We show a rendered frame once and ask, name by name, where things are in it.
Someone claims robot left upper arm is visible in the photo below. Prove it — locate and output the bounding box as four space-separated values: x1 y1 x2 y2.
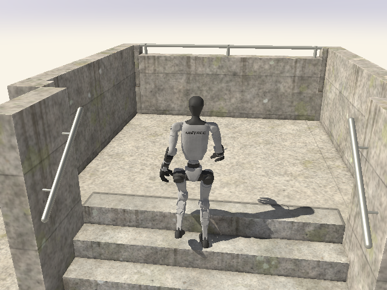
167 121 183 156

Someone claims robot right upper arm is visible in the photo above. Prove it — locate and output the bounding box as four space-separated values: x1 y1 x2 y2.
208 122 223 153

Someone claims robot right forearm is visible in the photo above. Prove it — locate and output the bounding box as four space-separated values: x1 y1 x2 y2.
217 145 224 158

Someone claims right robot thigh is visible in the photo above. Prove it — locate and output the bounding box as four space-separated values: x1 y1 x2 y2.
198 169 214 210

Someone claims robot left hand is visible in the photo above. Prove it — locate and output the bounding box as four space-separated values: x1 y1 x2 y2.
160 169 173 182

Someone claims robot left forearm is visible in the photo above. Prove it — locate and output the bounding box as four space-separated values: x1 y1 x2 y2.
161 147 174 172

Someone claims robot right hand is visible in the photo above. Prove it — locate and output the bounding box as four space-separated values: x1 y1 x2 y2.
210 153 224 162

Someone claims right robot foot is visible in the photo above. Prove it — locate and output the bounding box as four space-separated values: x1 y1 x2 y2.
199 233 209 248

